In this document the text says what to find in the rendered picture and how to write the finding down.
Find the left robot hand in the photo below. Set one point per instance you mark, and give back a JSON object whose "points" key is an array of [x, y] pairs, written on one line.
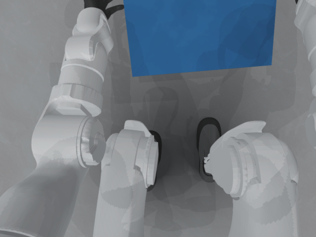
{"points": [[102, 4]]}

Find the robot left shin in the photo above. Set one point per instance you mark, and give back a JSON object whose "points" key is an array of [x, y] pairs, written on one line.
{"points": [[129, 124]]}

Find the left robot forearm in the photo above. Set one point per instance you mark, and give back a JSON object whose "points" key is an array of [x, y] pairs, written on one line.
{"points": [[83, 69]]}

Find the carton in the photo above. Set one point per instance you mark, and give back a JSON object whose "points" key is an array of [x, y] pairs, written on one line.
{"points": [[179, 36]]}

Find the robot right shin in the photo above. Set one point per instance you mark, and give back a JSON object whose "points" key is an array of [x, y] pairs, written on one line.
{"points": [[211, 166]]}

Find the robot left upper arm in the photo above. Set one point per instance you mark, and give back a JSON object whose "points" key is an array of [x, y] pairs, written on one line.
{"points": [[42, 204]]}

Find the robot shin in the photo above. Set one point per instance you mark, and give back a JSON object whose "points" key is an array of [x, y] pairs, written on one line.
{"points": [[129, 124], [211, 166]]}

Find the right robot forearm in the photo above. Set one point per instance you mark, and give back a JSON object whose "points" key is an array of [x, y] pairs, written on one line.
{"points": [[305, 21]]}

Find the robot right upper arm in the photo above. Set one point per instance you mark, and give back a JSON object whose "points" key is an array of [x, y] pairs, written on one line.
{"points": [[310, 124]]}

